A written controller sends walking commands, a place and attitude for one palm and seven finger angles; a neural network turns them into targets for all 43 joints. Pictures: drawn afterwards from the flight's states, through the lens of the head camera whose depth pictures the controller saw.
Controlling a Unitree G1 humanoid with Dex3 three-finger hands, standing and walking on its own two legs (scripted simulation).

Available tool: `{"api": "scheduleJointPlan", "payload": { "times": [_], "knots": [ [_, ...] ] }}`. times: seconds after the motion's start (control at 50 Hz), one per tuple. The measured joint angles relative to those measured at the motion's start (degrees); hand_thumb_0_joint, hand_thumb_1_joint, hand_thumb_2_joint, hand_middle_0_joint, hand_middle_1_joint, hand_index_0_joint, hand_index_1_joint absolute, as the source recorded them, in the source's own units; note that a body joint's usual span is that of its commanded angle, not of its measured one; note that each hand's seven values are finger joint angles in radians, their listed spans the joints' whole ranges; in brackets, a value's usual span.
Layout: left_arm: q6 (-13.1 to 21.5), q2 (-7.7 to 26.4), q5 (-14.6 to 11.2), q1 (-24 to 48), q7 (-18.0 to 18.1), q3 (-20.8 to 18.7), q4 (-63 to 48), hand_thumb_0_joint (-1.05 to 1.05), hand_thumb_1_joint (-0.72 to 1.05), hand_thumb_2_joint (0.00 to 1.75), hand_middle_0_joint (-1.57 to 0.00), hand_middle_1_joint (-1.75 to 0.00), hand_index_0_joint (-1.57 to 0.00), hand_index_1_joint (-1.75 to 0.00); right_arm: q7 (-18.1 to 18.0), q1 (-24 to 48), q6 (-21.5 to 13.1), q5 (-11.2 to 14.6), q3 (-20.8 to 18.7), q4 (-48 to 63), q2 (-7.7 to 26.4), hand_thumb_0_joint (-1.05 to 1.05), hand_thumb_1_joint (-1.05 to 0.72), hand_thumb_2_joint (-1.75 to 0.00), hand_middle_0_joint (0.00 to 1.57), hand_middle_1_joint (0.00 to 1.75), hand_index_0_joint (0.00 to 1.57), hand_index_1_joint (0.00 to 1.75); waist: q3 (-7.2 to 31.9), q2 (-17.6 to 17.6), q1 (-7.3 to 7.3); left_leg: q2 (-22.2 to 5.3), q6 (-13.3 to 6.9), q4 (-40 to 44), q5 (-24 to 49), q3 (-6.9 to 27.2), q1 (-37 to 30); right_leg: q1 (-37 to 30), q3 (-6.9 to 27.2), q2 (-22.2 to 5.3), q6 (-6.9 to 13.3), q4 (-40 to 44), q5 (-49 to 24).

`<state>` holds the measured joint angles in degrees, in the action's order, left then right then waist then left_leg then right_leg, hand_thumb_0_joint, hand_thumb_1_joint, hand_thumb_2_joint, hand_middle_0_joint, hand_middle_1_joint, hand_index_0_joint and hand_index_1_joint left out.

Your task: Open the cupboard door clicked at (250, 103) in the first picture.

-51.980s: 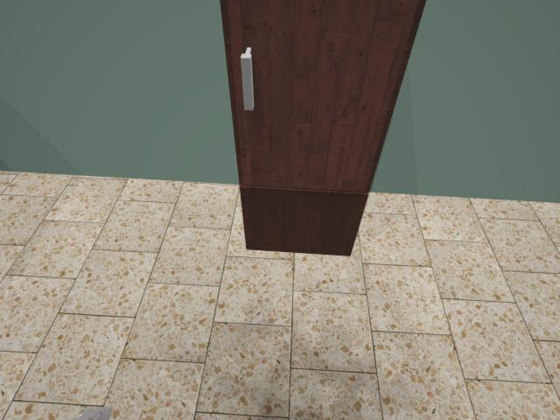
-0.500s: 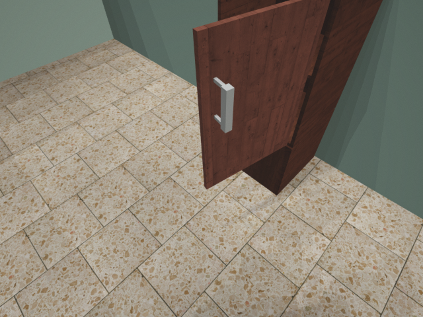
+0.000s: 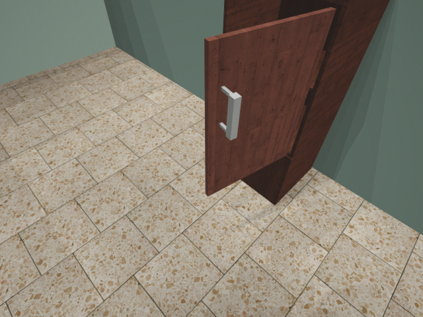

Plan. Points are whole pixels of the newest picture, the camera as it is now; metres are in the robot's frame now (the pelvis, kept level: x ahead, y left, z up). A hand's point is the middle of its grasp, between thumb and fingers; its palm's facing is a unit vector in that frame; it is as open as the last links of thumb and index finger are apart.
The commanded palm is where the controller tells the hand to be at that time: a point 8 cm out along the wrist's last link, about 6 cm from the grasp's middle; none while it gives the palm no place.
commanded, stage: look to check the result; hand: left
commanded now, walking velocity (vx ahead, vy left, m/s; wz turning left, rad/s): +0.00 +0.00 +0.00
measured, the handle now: (228, 113) +0.60 -0.01 +0.05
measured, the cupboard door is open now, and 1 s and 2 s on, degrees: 78 78 78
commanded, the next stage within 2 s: stand and wait in 0.54 s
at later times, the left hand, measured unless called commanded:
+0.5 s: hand out of the picture -0.01 +0.18 -0.18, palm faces +0.03 -0.98 -0.18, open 7.4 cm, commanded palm none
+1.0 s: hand out of the picture +0.03 +0.21 -0.17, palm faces +0.01 -0.97 -0.23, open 7.4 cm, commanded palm none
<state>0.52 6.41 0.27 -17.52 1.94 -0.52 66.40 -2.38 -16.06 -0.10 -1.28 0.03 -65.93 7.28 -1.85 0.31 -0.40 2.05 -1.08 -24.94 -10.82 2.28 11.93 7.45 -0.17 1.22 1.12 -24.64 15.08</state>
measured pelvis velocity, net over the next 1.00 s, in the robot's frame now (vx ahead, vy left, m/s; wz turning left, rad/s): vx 0.01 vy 0.01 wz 0.00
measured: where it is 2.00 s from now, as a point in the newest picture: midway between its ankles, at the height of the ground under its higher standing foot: outside the picture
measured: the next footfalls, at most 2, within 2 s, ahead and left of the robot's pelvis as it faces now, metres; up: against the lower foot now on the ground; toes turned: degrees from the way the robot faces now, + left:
none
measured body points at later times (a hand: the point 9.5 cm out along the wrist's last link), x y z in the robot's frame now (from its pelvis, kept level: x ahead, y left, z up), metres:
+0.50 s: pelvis +0.00 +0.01 +0.00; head +0.01 +0.01 +0.45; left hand -0.01 +0.23 -0.16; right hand -0.01 -0.21 -0.16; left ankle +0.03 +0.11 -0.74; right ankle -0.02 -0.11 -0.74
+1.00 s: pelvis +0.01 +0.01 +0.00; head +0.02 +0.01 +0.45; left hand +0.03 +0.26 -0.15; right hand +0.03 -0.24 -0.15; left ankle +0.03 +0.11 -0.74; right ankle -0.02 -0.11 -0.74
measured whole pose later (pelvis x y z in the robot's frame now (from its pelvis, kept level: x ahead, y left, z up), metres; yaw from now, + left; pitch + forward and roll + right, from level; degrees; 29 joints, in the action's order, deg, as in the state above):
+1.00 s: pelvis +0.01 +0.01 +0.00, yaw +0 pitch -2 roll +0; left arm 0.8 11.4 0.5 -12.9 1.2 -0.8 65.8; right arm -1.7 -11.4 -0.7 -1.1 -0.3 -65.7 12.1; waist -3.0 0.3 -0.4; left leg 3.1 -2.1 -21.8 -9.9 1.8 10.2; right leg 6.0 0.4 0.0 0.1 -22.0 14.4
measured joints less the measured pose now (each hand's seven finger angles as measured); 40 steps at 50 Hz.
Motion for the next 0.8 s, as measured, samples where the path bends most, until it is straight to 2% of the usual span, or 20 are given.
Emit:
{"api": "scheduleJointPlan", "payload": {
  "times": [0.44, 0.8],
  "knots": [
    [-0.2, 1.4, 0.1, 0.9, -0.2, -0.1, -0.3, 0.01, 0.91, 0.90, -0.20, -0.30, -0.20, -0.30, 0.4, 0.1, 0.0, 0.0, 0.0, -0.2, 0.8, 0.01, -0.90, -0.90, 0.20, 0.30, 0.20, 0.30, -1.0, 0.0, -0.23, 1.0, -1.0, 0.9, 0.5, -0.6, 0.1, 0.4, 0.5, -1.1, -1.0, 0.3, -0.2],
    [0.1, 3.3, 0.2, 3.0, -0.5, -0.2, -0.5, 0.01, 0.91, 0.90, -0.20, -0.30, -0.20, -0.30, 0.6, 2.9, -0.4, 0.1, -0.3, 0.2, 3.0, 0.01, -0.90, -0.90, 0.20, 0.30, 0.20, 0.30, -1.0, -0.1, -0.09, 1.2, -1.1, 2.2, 0.7, -0.6, -0.9, -0.6, 0.6, -1.3, -1.1, 1.5, -0.4]
  ]
}}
